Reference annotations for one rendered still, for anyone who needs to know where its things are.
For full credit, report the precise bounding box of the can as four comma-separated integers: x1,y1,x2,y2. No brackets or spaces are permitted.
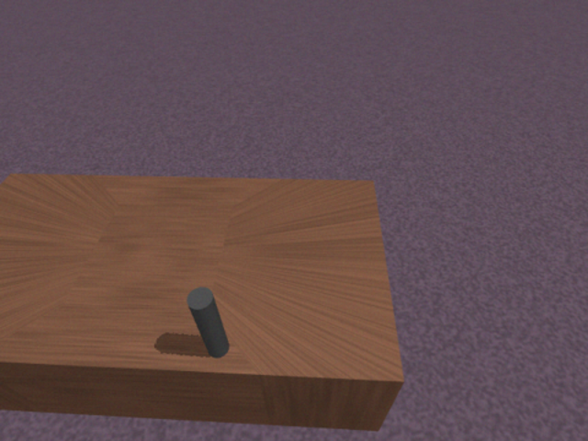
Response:
187,287,229,358

